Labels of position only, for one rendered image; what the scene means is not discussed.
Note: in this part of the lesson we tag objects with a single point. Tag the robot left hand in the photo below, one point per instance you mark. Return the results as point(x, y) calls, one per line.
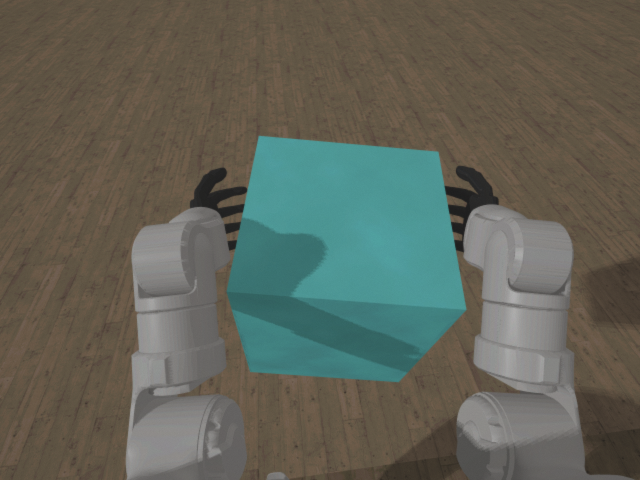
point(202, 198)

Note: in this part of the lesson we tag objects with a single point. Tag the carton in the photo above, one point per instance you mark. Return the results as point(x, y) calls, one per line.
point(345, 264)

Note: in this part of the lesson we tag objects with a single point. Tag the left robot upper arm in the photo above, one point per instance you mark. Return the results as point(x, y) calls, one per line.
point(188, 438)

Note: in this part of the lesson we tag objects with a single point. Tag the right robot forearm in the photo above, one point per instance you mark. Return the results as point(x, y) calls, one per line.
point(527, 267)

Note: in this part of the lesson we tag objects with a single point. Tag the right robot upper arm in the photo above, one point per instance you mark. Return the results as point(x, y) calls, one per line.
point(510, 436)

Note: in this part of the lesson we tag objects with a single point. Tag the left robot forearm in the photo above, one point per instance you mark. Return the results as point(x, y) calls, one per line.
point(174, 267)

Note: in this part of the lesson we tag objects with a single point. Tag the robot right hand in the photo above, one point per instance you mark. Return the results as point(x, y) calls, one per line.
point(473, 200)

